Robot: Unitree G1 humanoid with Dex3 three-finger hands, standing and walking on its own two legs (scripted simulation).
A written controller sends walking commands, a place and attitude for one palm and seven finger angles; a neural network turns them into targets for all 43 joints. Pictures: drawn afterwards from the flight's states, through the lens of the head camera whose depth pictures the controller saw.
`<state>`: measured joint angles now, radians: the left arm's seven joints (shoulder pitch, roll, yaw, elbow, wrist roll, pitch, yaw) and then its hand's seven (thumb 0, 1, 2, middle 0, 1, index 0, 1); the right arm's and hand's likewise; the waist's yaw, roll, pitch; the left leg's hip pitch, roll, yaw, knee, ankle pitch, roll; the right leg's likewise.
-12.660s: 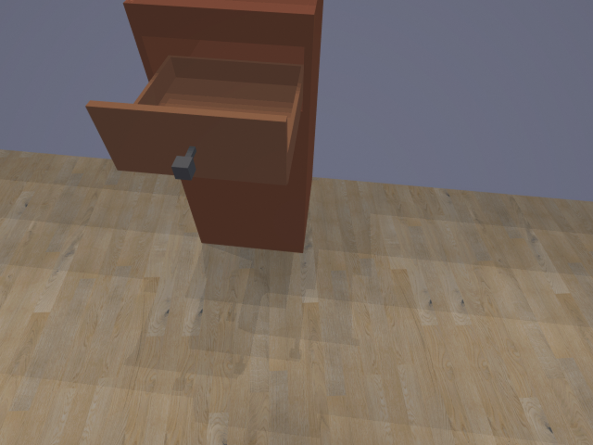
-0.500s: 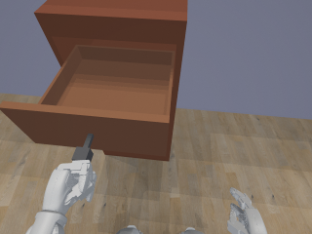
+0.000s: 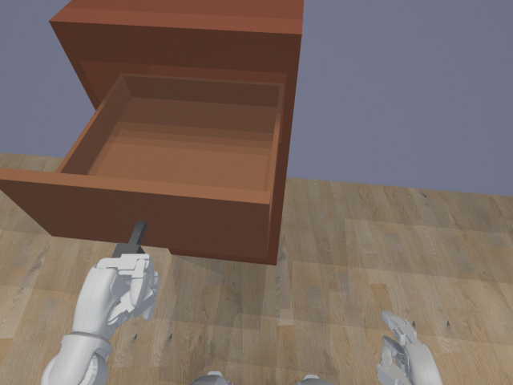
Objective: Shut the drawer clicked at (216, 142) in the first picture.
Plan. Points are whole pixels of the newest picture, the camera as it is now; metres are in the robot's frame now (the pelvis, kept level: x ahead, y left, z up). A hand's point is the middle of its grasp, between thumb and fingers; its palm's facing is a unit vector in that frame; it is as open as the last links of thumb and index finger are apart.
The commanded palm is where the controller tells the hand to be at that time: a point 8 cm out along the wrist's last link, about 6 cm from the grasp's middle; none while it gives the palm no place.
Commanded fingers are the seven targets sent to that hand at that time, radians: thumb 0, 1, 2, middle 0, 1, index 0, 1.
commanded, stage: push the drawer shut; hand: left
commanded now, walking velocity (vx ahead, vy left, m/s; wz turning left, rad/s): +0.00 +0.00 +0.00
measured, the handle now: (133, 246) +0.31 +0.19 +0.06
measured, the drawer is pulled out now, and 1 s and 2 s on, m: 0.29 0.17 0.05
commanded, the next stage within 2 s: none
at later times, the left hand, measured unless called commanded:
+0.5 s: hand (164, 254) +0.29 +0.15 +0.06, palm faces -0.11 -0.99 -0.05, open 3.3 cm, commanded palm +0.28 +0.21 +0.06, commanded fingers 0.00 0.90 0.90 -1.40 -1.60 -1.40 -1.60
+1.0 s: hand (174, 221) +0.35 +0.14 +0.06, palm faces -0.12 -0.99 -0.05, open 3.3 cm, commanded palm +0.34 +0.21 +0.06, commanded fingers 0.00 0.90 0.90 -1.40 -1.60 -1.40 -1.60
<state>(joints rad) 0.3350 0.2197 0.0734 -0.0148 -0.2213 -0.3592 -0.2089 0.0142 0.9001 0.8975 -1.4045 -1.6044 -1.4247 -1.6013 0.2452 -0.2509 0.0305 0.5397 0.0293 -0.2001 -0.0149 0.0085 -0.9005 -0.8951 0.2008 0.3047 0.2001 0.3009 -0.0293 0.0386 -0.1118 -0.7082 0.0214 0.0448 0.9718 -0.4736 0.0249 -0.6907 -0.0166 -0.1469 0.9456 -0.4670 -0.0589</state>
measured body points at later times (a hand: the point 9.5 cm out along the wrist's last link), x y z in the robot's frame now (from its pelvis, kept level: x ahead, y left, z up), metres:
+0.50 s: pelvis -0.02 -0.01 +0.00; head +0.04 -0.02 +0.45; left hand +0.30 +0.20 +0.06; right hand +0.13 -0.25 -0.09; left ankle +0.00 +0.10 -0.68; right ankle +0.00 -0.08 -0.68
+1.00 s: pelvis -0.02 +0.00 +0.01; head +0.06 +0.00 +0.45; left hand +0.35 +0.20 +0.06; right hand +0.10 -0.25 -0.10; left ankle +0.00 +0.10 -0.68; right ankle +0.00 -0.08 -0.68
